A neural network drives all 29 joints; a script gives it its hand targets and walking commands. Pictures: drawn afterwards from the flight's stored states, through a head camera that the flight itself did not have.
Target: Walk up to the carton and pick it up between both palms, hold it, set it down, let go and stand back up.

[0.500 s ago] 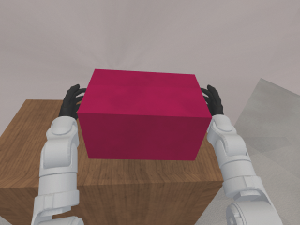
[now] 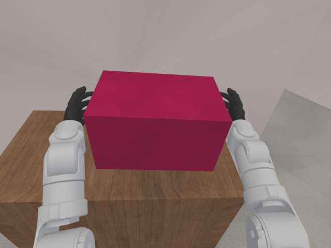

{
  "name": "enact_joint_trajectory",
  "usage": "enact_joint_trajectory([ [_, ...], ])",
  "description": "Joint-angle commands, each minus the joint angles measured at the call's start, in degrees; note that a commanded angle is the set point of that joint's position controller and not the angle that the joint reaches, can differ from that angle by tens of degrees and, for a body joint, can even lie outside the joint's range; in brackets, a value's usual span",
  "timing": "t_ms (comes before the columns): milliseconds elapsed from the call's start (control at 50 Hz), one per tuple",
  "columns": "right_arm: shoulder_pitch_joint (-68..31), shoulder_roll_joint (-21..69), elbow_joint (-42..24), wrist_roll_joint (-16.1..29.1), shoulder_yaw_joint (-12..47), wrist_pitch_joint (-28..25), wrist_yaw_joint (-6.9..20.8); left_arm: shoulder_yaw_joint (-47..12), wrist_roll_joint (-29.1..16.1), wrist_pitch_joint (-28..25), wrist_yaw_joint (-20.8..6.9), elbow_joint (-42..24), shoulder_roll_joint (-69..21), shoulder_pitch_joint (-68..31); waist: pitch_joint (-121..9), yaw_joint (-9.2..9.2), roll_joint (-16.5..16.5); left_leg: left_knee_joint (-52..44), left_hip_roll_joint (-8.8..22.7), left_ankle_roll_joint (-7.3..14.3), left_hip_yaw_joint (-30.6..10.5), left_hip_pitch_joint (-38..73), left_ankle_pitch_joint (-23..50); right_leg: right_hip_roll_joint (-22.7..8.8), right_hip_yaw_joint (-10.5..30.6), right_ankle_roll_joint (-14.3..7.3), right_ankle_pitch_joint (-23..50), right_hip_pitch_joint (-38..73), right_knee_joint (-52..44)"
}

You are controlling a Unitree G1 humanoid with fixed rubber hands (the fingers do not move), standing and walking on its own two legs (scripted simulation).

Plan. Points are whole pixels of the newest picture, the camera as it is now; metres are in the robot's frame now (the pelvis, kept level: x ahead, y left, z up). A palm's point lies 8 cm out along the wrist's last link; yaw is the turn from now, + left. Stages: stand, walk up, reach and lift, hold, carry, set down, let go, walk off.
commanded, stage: hold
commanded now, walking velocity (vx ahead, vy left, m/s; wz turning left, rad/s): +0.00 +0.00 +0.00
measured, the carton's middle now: (157, 120) +0.38 +0.00 +0.15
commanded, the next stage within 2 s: none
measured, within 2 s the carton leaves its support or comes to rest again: neither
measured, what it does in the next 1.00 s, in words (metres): stands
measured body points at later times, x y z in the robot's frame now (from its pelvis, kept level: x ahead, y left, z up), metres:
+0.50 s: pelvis +0.00 +0.00 +0.00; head -0.04 +0.02 +0.45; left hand +0.36 +0.19 +0.18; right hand +0.37 -0.18 +0.17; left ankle +0.03 +0.12 -0.75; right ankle +0.02 -0.11 -0.75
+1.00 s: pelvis +0.01 +0.00 +0.00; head -0.03 +0.02 +0.45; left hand +0.36 +0.19 +0.17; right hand +0.37 -0.18 +0.17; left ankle +0.03 +0.12 -0.75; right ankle +0.02 -0.11 -0.75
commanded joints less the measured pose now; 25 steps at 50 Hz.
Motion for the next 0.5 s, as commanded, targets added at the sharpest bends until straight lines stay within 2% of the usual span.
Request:
enact_joint_trajectory([
  [0,-47.5,27.0,-19.0,5.2,20.8,-4.7,10.1,-24.8,-8.9,-2.6,-9.1,-7.6,-26.3,-41.5,-22.8,-0.62,3.6,-2.4,-4.0,-0.9,1.8,4.7,9.9,2.8,0.6,1.2,4.8,3.6,-2.4],
  [280,-48.8,27.7,-18.3,4.7,20.5,-5.6,10.4,-23.6,-8.0,-2.5,-9.3,-6.8,-26.2,-42.3,-23.7,-0.39,3.5,-2.3,-4.1,-0.7,2.2,5.0,10.1,2.5,0.3,1.2,4.6,3.7,-2.4],
  [480,-47.5,27.3,-20.4,5.4,21.5,-5.7,10.2,-25.1,-8.6,-2.7,-8.9,-9.6,-26.5,-41.4,-24.7,-0.55,3.7,-1.6,-4.0,-1.3,1.9,6.2,12.8,2.7,0.2,1.3,6.2,4.0,-2.1],
])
